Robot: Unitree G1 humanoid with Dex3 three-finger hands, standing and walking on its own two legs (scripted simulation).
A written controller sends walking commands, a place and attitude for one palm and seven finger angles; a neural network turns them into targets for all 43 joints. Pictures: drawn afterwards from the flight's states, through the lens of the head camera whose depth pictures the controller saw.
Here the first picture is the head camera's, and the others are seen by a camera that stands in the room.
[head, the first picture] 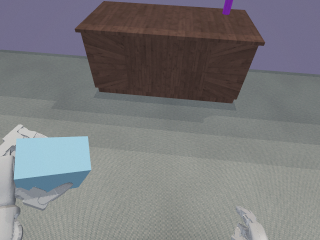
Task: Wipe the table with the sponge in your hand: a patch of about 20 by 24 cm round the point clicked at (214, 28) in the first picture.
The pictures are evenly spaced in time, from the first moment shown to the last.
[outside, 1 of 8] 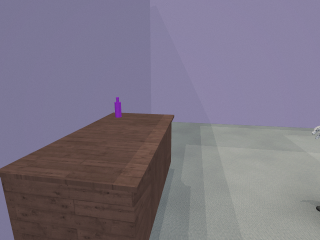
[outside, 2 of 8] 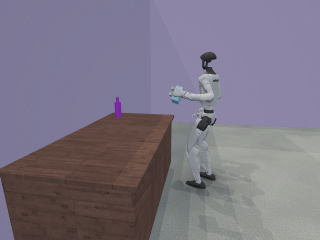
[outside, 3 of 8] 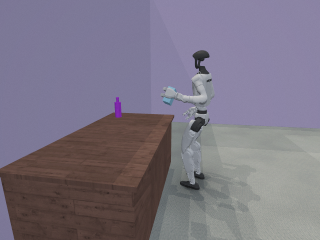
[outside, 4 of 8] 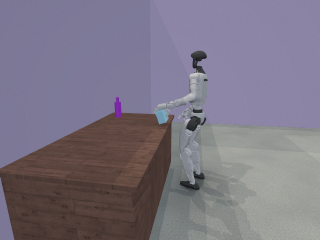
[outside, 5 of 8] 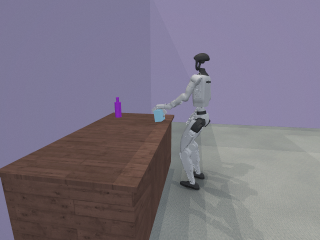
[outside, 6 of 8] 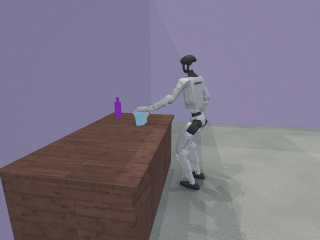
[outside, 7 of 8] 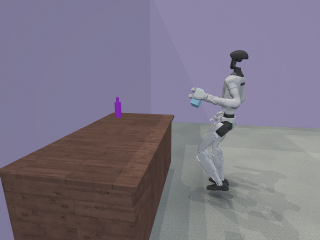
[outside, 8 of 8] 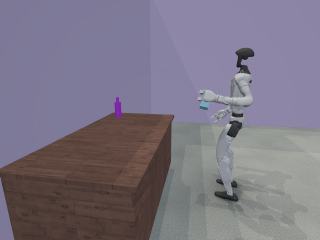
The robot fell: no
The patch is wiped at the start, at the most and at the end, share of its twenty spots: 0.00 0.95 0.95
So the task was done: yes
